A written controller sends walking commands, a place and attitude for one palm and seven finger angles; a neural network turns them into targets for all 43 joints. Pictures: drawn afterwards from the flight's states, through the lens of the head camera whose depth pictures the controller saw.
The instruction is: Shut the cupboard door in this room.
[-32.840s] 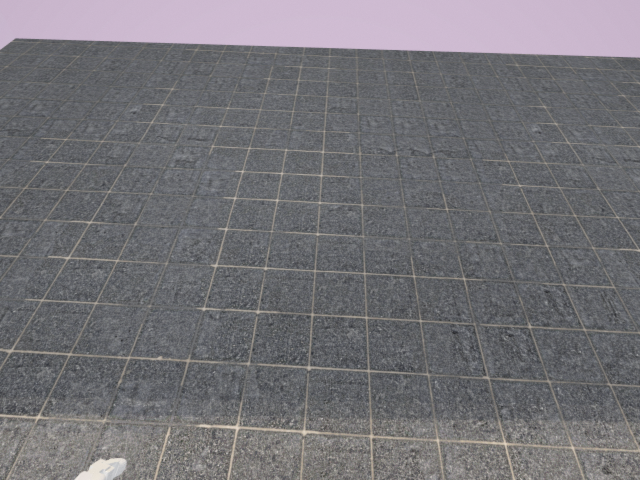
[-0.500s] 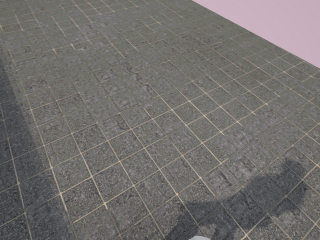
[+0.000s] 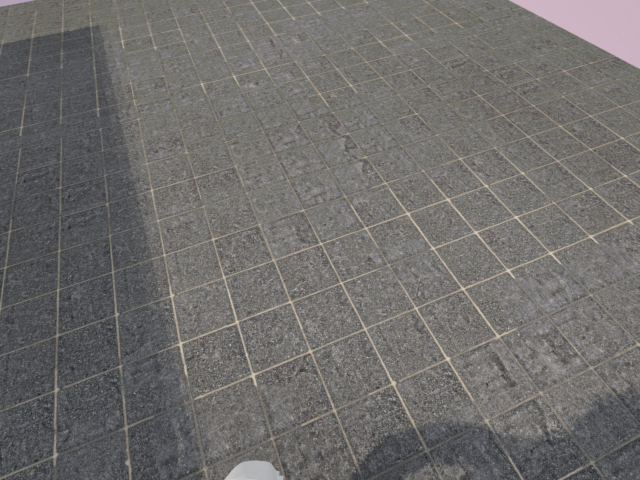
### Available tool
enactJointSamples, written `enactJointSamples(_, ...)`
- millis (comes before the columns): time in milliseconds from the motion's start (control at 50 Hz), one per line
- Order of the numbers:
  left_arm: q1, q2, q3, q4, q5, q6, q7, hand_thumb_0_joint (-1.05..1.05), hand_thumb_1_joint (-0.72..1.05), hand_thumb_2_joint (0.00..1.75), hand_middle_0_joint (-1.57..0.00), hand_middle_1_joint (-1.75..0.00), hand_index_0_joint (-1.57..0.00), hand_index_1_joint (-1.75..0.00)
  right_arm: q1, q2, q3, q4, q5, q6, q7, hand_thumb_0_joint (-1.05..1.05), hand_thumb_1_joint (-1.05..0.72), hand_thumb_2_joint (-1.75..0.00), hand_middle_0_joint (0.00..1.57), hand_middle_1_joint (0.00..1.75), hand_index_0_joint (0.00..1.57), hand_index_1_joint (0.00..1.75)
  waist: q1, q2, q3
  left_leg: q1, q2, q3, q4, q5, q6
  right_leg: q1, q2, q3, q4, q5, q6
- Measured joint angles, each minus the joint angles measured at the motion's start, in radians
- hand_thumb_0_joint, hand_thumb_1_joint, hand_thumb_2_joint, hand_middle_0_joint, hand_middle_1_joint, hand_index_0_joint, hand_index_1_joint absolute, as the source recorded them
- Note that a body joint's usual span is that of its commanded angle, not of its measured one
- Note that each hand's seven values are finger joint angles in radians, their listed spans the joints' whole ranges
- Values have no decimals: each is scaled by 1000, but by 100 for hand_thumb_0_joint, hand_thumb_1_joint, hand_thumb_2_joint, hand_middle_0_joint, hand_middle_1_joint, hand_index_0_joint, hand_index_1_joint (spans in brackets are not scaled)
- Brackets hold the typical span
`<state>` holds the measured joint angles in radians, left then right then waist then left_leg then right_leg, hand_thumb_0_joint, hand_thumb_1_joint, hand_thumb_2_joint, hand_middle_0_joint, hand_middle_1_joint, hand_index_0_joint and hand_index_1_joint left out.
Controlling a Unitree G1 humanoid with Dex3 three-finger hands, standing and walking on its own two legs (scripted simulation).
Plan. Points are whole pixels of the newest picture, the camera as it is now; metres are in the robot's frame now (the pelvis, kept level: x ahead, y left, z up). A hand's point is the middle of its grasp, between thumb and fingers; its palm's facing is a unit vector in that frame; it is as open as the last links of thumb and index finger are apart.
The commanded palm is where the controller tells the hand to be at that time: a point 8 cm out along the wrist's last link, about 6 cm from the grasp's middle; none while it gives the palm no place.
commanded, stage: turn or walk to find it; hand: left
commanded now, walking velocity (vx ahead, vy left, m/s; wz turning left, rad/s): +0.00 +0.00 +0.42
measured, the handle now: out of the picture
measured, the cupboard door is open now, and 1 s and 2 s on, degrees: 100 100 100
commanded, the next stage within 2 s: none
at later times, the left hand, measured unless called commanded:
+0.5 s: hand out of the picture +0.02 +0.25 -0.17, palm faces +0.23 -0.94 -0.26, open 7.4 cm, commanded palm none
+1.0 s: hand out of the picture -0.09 +0.23 -0.19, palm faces +0.47 -0.85 -0.22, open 7.4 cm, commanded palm none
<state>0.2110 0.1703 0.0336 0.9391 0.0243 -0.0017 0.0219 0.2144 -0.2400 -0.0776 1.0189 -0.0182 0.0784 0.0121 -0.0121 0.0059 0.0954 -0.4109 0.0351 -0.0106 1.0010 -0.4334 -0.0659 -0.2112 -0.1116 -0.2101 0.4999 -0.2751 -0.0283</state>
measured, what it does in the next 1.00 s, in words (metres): steps on the spot, turning left: left foot, then right foot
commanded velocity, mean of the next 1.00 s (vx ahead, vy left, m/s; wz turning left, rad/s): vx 0.00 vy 0.00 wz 0.42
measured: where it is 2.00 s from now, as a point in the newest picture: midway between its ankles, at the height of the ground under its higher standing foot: outside the picture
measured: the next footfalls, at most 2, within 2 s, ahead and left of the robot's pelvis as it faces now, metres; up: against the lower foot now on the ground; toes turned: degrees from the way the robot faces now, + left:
left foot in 0.16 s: +0.01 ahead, +0.15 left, +0.00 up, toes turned +9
right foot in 0.58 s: +0.06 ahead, -0.09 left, +0.00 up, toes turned +9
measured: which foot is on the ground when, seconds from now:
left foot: up 0.00-0.14, down 0.16-0.58, up 0.60-0.98, down 1.00-1.00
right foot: down 0.00-0.16, up 0.18-0.56, down 0.58-1.00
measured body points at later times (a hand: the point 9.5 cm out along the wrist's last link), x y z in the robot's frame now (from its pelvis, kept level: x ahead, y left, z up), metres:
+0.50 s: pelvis -0.02 +0.03 +0.00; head +0.02 +0.04 +0.44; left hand +0.01 +0.30 -0.15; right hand +0.12 -0.19 -0.15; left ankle -0.03 +0.15 -0.74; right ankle +0.01 -0.10 -0.71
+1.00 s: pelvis -0.04 +0.03 -0.02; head +0.00 +0.06 +0.43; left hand -0.11 +0.27 -0.17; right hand +0.15 -0.17 -0.15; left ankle -0.10 +0.12 -0.75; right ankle +0.02 -0.10 -0.74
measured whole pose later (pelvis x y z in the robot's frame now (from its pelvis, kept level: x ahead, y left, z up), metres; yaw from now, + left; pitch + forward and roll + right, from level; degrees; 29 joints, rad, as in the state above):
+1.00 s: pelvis -0.04 +0.03 -0.02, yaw +27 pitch +0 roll +0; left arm 0.23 0.23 0.05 0.96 0.02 0.02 0.01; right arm 0.16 -0.22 -0.05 0.99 -0.01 0.04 0.01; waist 0.01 -0.04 0.10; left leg -0.25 0.02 0.06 0.58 -0.31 -0.02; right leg -0.27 -0.17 -0.26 0.63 -0.33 0.04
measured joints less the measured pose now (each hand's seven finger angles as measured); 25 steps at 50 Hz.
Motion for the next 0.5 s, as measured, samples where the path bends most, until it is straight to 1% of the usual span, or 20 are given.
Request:
enactJointSamples(60,12,20,5,10,3,2,-3,1,91,90,-21,-30,-20,-30,-28,5,11,-3,6,-7,-2,1,-91,-90,20,30,19,30,18,-17,8,58,2,29,-144,-29,6,-10,-20,-23,19,-6,10)
enactJointSamples(100,20,37,11,20,4,6,-4,1,91,90,-21,-30,-20,-30,-48,8,18,-13,9,-16,-3,1,-91,-90,20,30,19,30,27,-27,10,100,-2,52,-248,-14,13,-20,-34,-41,43,-16,22)
enactJointSamples(120,25,46,14,26,2,8,-4,1,91,90,-21,-30,-20,-30,-58,9,22,-20,9,-22,-3,1,-91,-90,20,30,19,30,30,-32,10,127,-4,65,-315,19,18,-27,-41,-50,62,-24,29)
enactJointSamples(140,33,55,18,30,-1,12,-4,1,91,90,-21,-30,-20,-30,-64,9,24,-29,9,-31,-1,1,-91,-90,20,30,19,30,31,-34,6,159,-5,76,-396,79,25,-37,-47,-59,89,-36,38)
enactJointSamples(160,42,64,22,32,-5,19,-5,1,91,90,-21,-30,-20,-30,-69,7,26,-39,7,-41,0,1,-91,-90,20,30,20,30,32,-33,-1,177,-4,74,-451,150,45,-56,-53,-64,129,-53,48)
enactJointSamples(180,41,80,26,40,-7,29,-5,1,91,90,-21,-30,-20,-30,-81,16,26,-44,6,-48,-1,1,-91,-90,20,30,20,30,39,-54,3,170,-16,79,-434,153,62,-82,-61,-34,193,-123,62)
enactJointSamples(200,40,93,29,48,-8,43,-2,1,91,90,-21,-30,-20,-30,-90,26,29,-49,4,-53,-2,1,-91,-90,20,30,20,30,45,-68,6,167,-24,82,-417,133,74,-111,-53,9,269,-193,71)
enactJointSamples(220,36,101,32,57,-8,56,0,1,91,90,-20,-30,-20,-29,-93,32,32,-56,2,-57,-5,1,-91,-90,20,30,20,30,45,-72,3,167,-26,78,-415,119,82,-139,-38,45,344,-233,77)
enactJointSamples(260,23,107,35,70,-9,70,-3,1,91,90,-20,-30,-20,-29,-94,39,37,-64,-2,-60,-13,1,-91,-90,20,30,20,30,42,-64,-3,175,-29,58,-442,122,88,-185,-10,93,460,-230,85)
enactJointSamples(300,12,107,35,67,-8,67,-9,1,91,90,-20,-30,-20,-29,-94,41,41,-65,-2,-61,-18,1,-91,-90,20,30,20,30,43,-54,-8,186,-33,40,-483,149,89,-215,4,122,519,-192,92)
enactJointSamples(340,3,104,33,57,-9,59,-12,1,91,90,-20,-30,-20,-29,-93,44,44,-65,-2,-62,-19,1,-91,-90,20,30,20,30,44,-46,-11,195,-39,27,-517,173,92,-228,12,141,530,-167,100)
enactJointSamples(400,-14,94,28,42,-11,55,-11,1,91,90,-20,-30,-20,-29,-86,47,43,-68,-2,-62,-18,1,-91,-90,20,30,20,30,38,-33,-13,198,-46,6,-541,193,92,-224,19,158,490,-163,107)
enactJointSamples(440,-29,85,25,32,-12,54,-11,1,91,90,-20,-30,-20,-29,-79,48,41,-69,-4,-59,-16,1,-90,-90,20,30,20,30,29,-24,-13,192,-51,-11,-542,199,88,-208,26,162,437,-168,108)
enactJointSamples(500,-49,68,18,15,-15,47,-11,1,91,90,-20,-30,-20,-29,-67,46,35,-67,-6,-51,-13,1,-90,-89,20,30,20,30,14,-8,-11,172,-57,-37,-523,198,77,-162,42,160,312,-166,105)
